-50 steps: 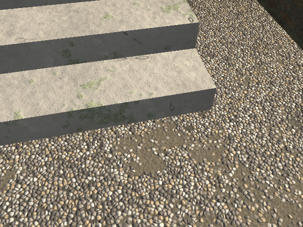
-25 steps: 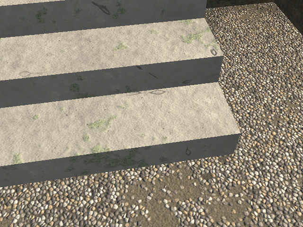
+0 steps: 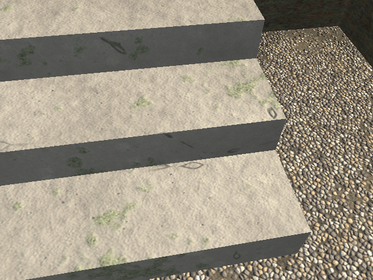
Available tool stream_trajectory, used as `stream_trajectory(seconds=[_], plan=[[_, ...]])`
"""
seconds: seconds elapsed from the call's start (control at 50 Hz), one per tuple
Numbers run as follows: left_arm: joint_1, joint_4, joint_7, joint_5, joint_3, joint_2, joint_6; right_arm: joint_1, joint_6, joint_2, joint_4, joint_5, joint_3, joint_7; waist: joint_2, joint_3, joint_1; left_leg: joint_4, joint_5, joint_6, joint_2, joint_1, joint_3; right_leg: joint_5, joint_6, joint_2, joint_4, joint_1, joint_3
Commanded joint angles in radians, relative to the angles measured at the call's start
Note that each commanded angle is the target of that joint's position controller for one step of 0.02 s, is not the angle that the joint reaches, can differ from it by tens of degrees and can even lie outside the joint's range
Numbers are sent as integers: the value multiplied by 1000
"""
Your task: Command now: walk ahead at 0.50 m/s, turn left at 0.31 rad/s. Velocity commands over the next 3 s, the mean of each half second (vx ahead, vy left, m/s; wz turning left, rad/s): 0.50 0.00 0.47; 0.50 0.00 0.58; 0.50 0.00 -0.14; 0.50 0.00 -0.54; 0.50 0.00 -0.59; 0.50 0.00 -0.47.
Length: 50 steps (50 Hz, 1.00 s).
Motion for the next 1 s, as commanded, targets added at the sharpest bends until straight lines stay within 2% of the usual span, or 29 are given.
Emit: stream_trajectory(seconds=[0.02, 0.1, 0.16, 0.2, 0.22, 0.24, 0.26, 0.28, 0.3, 0.32, 0.36, 0.42, 0.48, 0.58, 0.62, 0.68, 0.72, 0.74, 0.78, 0.8, 0.82, 0.84, 0.86, 0.88, 0.9, 0.92, 0.94, 0.96, 1.0], plan=[[-67, -72, 0, -7, -1, 31, 0, 18, -12, -126, -50, 1, -17, -4, 90, 48, 14, -127, 289, 117, 239, -44, -213, 97, 36, 21, -144, -29, -35], [-195, -127, 8, -20, -11, 34, -7, 72, -11, -143, -53, -8, -25, -9, 107, 25, -28, -58, 409, 107, 234, 42, -221, 143, 41, 62, -294, 0, -36], [-213, -153, 16, -27, -9, 61, -23, 46, -5, -161, -74, -17, -35, -15, 129, 9, -18, 16, 482, 88, 248, 74, -258, 88, 23, 79, -376, 76, -16], [-108, -131, 25, -27, 5, 98, -41, -5, -7, -174, -94, -14, -42, -19, 127, -32, 34, 124, 584, 59, 245, 66, -280, 39, -3, 104, -456, 232, -11], [40, -83, 37, -22, 14, 106, -50, -23, -5, -164, -97, -11, -41, -15, 98, -103, 98, 288, 603, 45, 198, 38, -248, 55, -19, 119, -522, 400, -31], [206, -55, 51, 8, 30, 151, -65, -39, -10, -129, -123, 2, -34, -15, 28, -212, 159, 529, 457, 23, 129, -127, -211, 94, -50, 7, -528, 657, 61], [263, -65, 58, 34, 54, 266, -59, 55, -4, -17, -169, 41, -11, -19, -220, -335, 109, 834, -188, -19, -9, -428, -105, 238, -146, -329, -564, 908, 443], [202, -77, 51, 14, 58, 235, -37, 95, 16, -102, -152, 18, -29, -29, -177, -373, 70, 975, -340, -8, 29, -493, -125, 79, -192, -356, -625, 832, 597], [103, -106, 46, 5, 35, 138, -29, 59, 30, -120, -139, -7, -37, -24, -68, -237, 34, 1026, -259, -6, 88, -519, -143, -144, -175, -306, -663, 690, 499], [50, -114, 43, -7, 19, 79, -30, -5, 33, -109, -148, -20, -36, -11, -14, -128, 32, 1013, -187, -13, 122, -526, -135, -209, -154, -250, -717, 560, 378], [59, -89, 50, -17, 9, 57, -43, -62, 45, -86, -167, -37, -38, 12, -62, -42, 9, 987, -112, -30, 158, -517, -124, -82, -120, -173, -774, 438, 200], [135, -47, 43, -23, 13, 59, -72, -99, 63, -56, -185, -41, -33, 23, -29, -58, -4, 1038, -47, -40, 164, -558, -110, 131, -134, -168, -769, 440, 75], [201, -27, 40, -9, 22, 81, -84, -189, 81, -51, -221, -49, -35, 22, -29, -62, 11, 1147, -26, -61, 159, -691, -92, 224, -168, -203, -737, 495, 32], [319, 13, 39, 2, 18, 70, -79, -366, 102, -36, -312, -47, -36, 7, -40, -8, 43, 1454, -48, -59, 156, -1018, -139, -69, -157, -248, -746, 570, 18], [381, 37, 42, 11, 19, 71, -80, -438, 112, -20, -356, -42, -32, -16, -46, 34, 59, 1633, -157, -50, 152, -1196, -149, -195, -159, -285, -776, 636, 37], [463, 84, 39, 20, 16, 65, -84, -584, 110, 20, -454, -44, -10, -46, -12, 108, 88, 1849, -337, -18, 145, -1462, -163, -240, -150, -324, -819, 747, 16], [465, 105, 38, 21, 9, 65, -92, -683, 105, 36, -523, -47, 6, -43, 14, 145, 86, 1735, -391, -2, 152, -1473, -122, -209, -106, -288, -851, 730, -71], [468, 109, 40, 22, 9, 78, -96, -709, 106, 37, -552, -51, 7, -42, -17, 145, 91, 1699, -415, 5, 156, -1478, -87, -161, -99, -277, -865, 744, -97], [471, 131, 45, 16, 7, 94, -94, -767, 100, 72, -613, -36, 28, -43, -55, 146, 95, 1698, -497, 34, 179, -1564, -53, -17, -92, -295, -898, 826, -142], [459, 137, 44, 13, 4, 87, -79, -800, 95, 87, -654, -29, 43, -40, -44, 152, 86, 1552, -528, 38, 204, -1527, -3, 17, -79, -257, -933, 812, -200], [466, 153, 54, 1, -3, 75, -63, -827, 96, 105, -698, -33, 60, -29, -54, 138, 77, 1475, -506, 57, 229, -1453, 11, 114, -76, -231, -960, 797, -235], [389, 109, 52, -16, -6, 81, -42, -735, 100, 104, -679, -24, 72, -3, -24, 84, 39, 1211, -368, 67, 215, -1139, 123, 247, -107, -174, -1016, 645, -319], [334, 60, 53, -62, -13, 90, -39, -648, 106, 95, -657, -12, 75, 21, -6, -30, 12, 1062, -210, 88, 147, -656, 201, 835, -144, -166, -977, 444, -348], [330, 18, 43, -64, 10, 225, -47, -420, 116, 3, -603, -19, 35, 25, -119, -226, -88, 1111, -234, 84, 23, -383, 223, 1501, -154, -204, -693, 508, -321], [291, -18, 17, -94, 53, 357, -51, -128, 114, -71, -536, -6, 0, 26, -204, -430, -209, 974, -200, 111, -41, -136, 145, 1745, -132, -199, -354, 569, -301], [239, -76, -6, -118, 73, 386, -73, -45, 110, -139, -512, 17, -31, 19, -214, -500, -263, 740, -199, 134, -11, 70, -147, 1431, -43, -131, 11, 382, -243], [236, -182, -46, -89, 46, 202, -84, -139, 105, -318, -492, 12, -80, 12, 225, -564, -135, 361, -19, 191, 310, 235, -782, -143, 70, 118, 549, 29, -165], [280, -193, -58, -56, 39, 144, -80, -210, 116, -336, -512, -6, -102, 0, 185, -666, -67, 239, 17, 103, 313, 175, -951, -85, 33, 124, 806, 46, 77], [279, -214, -5, -47, 15, 4, -45, -251, 94, -233, -421, -26, -77, 10, 47, -419, 34, 259, -204, 37, 267, -54, -749, 42, 10, 61, 882, -49, 82]])
Next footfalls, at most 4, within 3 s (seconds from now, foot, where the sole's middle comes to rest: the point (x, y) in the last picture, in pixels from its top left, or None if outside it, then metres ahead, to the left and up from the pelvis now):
0.24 right None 0.30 -0.12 -0.78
0.90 left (82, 235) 0.58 0.33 -0.61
1.56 right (41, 132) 0.86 0.48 -0.43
1.92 left None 0.99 0.75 -0.43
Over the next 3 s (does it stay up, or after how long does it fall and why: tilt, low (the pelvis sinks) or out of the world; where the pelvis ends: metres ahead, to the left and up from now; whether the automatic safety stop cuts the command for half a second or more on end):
stays up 1.55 0.53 0.63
